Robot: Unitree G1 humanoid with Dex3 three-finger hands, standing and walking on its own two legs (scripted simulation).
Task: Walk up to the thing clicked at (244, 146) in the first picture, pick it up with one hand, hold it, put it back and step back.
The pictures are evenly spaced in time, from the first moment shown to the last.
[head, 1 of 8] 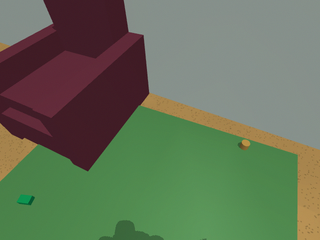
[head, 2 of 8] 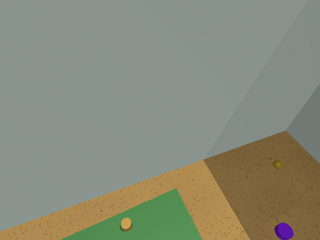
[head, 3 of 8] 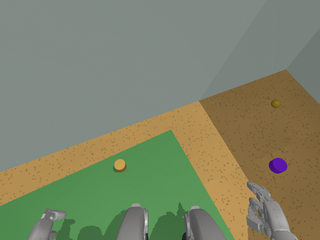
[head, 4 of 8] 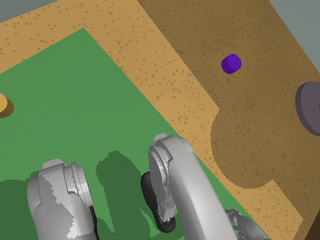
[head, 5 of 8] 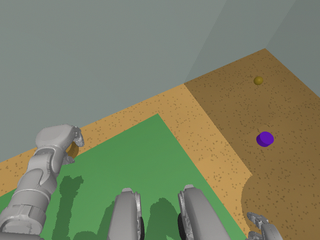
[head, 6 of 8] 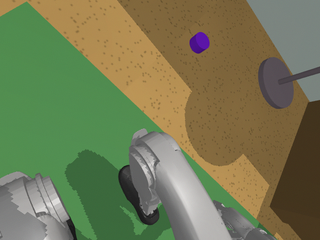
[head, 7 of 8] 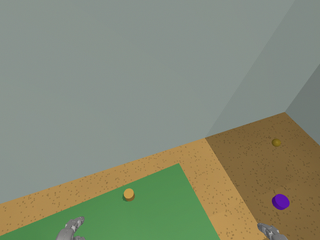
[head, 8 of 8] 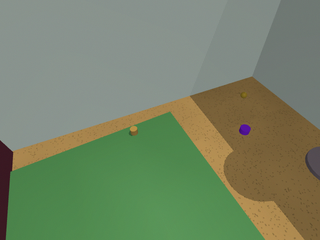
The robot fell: no
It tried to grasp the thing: yes
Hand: left
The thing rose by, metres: 0.69
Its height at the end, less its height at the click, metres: +0.00
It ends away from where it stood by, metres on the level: 0.01
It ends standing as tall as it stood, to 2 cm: yes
